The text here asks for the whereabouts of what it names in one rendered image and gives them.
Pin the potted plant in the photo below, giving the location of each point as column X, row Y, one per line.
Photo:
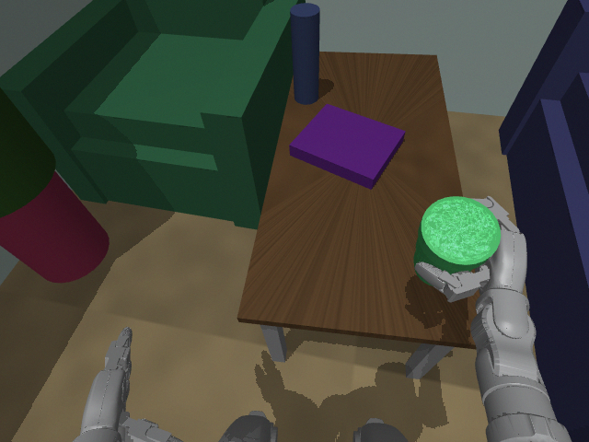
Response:
column 42, row 222

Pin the sofa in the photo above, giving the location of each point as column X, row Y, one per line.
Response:
column 545, row 136

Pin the armchair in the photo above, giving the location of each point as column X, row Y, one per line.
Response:
column 169, row 104

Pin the coffee table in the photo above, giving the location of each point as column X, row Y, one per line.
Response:
column 333, row 256

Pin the right robot arm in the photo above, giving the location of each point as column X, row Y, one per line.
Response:
column 512, row 390

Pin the right robot hand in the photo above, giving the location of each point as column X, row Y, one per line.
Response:
column 506, row 267

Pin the left robot hand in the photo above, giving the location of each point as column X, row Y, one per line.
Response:
column 106, row 401

